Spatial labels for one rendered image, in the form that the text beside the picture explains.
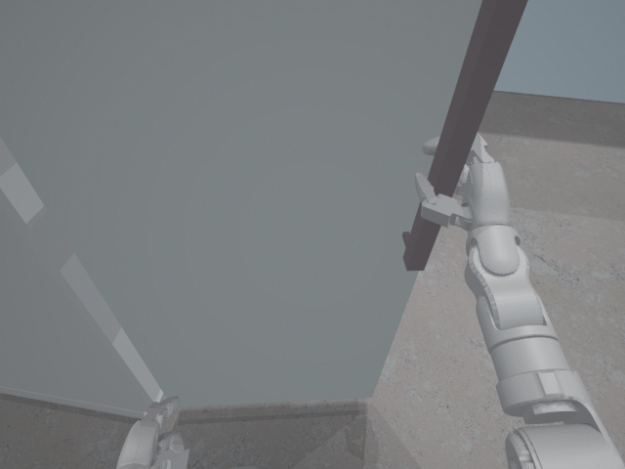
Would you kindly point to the handle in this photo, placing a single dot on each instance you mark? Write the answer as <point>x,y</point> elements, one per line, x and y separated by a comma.
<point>493,34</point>

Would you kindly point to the left robot hand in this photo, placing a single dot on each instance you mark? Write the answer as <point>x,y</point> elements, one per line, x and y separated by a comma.
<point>143,444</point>

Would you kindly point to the right robot forearm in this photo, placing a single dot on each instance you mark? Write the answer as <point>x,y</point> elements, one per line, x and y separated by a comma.
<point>535,381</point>

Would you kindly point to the fridge door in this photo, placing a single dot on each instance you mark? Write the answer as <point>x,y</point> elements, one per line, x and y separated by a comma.
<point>235,176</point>

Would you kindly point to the right robot hand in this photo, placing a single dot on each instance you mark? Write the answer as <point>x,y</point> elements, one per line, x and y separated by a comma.
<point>483,187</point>

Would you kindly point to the robot right upper arm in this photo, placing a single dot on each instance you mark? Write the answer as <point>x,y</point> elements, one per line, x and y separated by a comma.
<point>568,446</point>

